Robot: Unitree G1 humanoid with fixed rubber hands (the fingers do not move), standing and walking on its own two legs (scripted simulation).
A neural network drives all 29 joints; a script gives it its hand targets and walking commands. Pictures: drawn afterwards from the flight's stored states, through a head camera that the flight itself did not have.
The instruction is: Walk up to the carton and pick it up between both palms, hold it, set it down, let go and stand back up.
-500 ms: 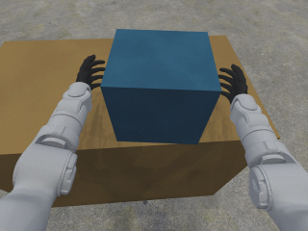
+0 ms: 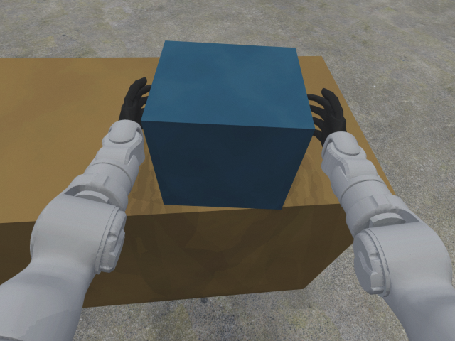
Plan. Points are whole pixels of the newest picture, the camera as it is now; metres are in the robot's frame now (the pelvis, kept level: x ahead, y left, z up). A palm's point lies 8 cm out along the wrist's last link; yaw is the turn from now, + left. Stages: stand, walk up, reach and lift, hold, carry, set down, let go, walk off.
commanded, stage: reach and lift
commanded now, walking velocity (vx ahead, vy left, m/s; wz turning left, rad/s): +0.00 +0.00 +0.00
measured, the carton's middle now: (226, 130) +0.49 +0.00 +0.09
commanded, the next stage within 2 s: none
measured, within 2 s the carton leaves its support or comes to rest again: leaves its support in 1.72 s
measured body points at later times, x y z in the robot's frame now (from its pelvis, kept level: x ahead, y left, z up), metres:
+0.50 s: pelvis +0.01 +0.01 +0.01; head +0.08 +0.01 +0.45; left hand +0.50 +0.16 +0.13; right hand +0.48 -0.17 +0.11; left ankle -0.02 +0.13 -0.73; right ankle +0.04 -0.11 -0.73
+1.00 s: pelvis +0.04 +0.02 +0.02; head +0.09 +0.03 +0.46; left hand +0.50 +0.16 +0.12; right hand +0.46 -0.17 +0.11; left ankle -0.02 +0.13 -0.73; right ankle +0.04 -0.11 -0.73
